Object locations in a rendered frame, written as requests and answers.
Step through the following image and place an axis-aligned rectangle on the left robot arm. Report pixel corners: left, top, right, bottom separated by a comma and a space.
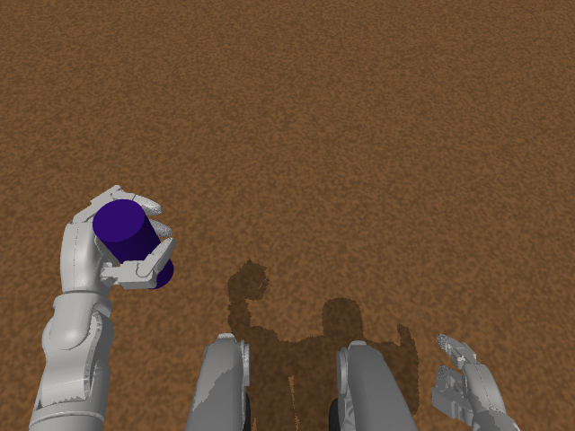
29, 290, 115, 431

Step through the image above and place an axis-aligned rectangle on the can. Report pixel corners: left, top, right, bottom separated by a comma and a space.
93, 199, 173, 289

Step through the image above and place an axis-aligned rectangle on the right robot arm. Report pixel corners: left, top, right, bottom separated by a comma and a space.
472, 410, 520, 431

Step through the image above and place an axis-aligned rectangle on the left robot hand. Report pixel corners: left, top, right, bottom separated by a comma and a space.
60, 185, 176, 297

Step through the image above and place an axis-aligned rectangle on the right robot hand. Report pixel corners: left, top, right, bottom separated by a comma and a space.
431, 334, 507, 428

